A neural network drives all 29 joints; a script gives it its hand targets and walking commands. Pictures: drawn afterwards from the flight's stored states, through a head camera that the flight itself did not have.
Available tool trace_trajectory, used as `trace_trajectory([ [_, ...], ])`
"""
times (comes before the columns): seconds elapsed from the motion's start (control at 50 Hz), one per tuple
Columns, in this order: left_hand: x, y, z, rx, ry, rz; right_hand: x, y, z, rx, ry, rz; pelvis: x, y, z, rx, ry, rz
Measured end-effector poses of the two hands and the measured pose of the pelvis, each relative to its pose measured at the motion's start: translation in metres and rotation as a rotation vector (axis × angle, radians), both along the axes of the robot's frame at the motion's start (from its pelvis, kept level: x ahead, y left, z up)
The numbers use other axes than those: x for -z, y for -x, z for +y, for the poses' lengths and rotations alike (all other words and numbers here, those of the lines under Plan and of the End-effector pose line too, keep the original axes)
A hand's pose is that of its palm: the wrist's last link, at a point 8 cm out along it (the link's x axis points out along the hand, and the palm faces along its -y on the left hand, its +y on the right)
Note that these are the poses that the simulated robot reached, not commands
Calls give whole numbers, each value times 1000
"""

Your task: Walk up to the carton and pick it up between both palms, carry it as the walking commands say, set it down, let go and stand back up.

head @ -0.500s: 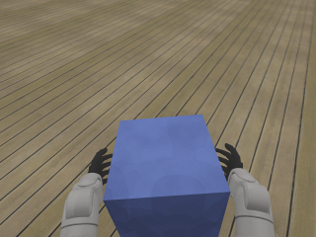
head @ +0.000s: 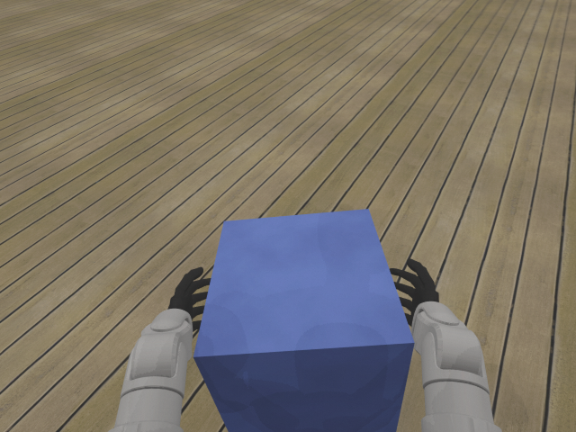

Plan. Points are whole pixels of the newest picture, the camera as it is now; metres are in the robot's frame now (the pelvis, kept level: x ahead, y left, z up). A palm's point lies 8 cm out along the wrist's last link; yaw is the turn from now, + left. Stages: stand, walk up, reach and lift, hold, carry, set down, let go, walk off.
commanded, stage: set down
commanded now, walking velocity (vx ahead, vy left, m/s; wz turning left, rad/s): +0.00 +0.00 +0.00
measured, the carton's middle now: (304, 323) +0.31 +0.00 -0.06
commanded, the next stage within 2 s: none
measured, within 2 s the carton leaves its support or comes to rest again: neither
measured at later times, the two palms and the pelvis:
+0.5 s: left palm (193, 334) +0.28 +0.18 -0.06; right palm (407, 337) +0.29 -0.17 -0.06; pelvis -0.02 +0.01 -0.01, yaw +0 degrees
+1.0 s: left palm (215, 338) +0.32 +0.17 -0.14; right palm (401, 353) +0.31 -0.18 -0.16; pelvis -0.03 +0.00 -0.07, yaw +1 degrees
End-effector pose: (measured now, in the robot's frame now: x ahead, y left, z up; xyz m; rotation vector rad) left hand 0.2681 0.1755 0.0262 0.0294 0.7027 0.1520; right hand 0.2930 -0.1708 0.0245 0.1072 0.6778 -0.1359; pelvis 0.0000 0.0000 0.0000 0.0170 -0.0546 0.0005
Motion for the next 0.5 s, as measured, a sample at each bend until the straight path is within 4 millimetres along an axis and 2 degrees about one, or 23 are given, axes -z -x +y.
trace_trajectory([
  [0.1, 29, 9, -1, 5, -6, 77, 29, 8, -1, -6, 5, 77, 0, 3, -2, 0, -2, -3],
  [0.16, 37, 10, -1, 6, -13, 74, 38, 8, -1, -12, 9, 72, 0, 5, -2, 0, -3, 11],
  [0.3, 46, -2, 3, 15, -9, 28, 51, 5, 2, -6, 14, 27, 3, 12, 3, -1, 3, 67],
  [0.5, 84, -17, 6, 14, 37, 49, 85, -2, 5, 12, 32, 46, 13, 21, 9, -3, 12, 183],
])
